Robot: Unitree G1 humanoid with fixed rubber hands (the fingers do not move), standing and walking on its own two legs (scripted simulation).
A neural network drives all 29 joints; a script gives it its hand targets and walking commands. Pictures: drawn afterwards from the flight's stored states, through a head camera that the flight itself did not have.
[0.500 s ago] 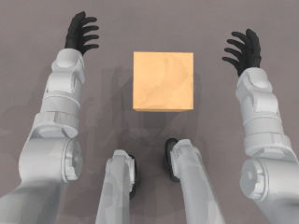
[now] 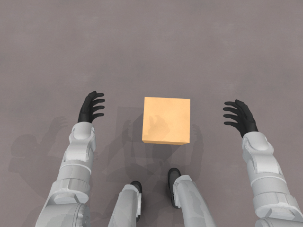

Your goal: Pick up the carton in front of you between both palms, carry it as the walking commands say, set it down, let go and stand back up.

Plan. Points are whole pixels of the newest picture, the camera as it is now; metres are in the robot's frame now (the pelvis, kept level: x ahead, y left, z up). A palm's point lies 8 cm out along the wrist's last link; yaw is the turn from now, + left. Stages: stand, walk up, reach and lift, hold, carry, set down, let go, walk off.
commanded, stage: let go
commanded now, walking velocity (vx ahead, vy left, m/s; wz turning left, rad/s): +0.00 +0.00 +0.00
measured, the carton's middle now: (164, 123) +0.44 -0.07 -0.57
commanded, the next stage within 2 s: stand in 1.00 s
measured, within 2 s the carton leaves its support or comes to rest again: neither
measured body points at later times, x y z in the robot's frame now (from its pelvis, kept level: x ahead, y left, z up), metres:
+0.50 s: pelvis +0.06 +0.01 +0.08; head +0.13 +0.02 +0.52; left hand +0.27 +0.23 -0.01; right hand +0.22 -0.23 +0.00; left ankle +0.01 +0.13 -0.66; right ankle +0.06 -0.10 -0.66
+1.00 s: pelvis +0.06 +0.02 +0.08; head +0.07 +0.02 +0.53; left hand +0.24 +0.25 +0.00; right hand +0.22 -0.23 +0.01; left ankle +0.01 +0.13 -0.66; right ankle +0.07 -0.10 -0.66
